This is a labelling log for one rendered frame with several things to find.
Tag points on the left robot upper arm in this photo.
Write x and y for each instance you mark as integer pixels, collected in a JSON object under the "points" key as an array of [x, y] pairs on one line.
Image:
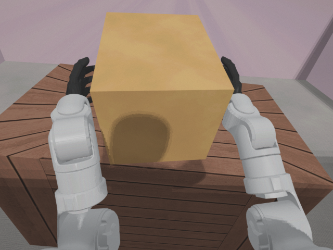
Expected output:
{"points": [[97, 229]]}

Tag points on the right robot hand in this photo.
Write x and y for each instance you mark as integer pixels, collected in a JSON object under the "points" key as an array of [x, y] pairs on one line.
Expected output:
{"points": [[232, 74]]}

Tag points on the pedestal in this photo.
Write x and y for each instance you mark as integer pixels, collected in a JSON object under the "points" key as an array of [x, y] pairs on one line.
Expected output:
{"points": [[169, 205]]}

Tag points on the carton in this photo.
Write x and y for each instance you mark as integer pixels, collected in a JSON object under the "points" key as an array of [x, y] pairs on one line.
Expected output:
{"points": [[159, 88]]}

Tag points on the robot left forearm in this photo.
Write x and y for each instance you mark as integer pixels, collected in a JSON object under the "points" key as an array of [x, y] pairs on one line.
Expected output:
{"points": [[75, 156]]}

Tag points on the right robot upper arm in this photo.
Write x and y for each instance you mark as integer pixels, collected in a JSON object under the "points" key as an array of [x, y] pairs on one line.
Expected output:
{"points": [[279, 226]]}

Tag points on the robot right forearm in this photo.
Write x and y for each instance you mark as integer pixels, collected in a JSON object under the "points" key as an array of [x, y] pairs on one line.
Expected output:
{"points": [[258, 149]]}

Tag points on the left robot hand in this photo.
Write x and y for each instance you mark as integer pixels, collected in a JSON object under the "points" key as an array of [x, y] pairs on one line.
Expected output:
{"points": [[78, 81]]}

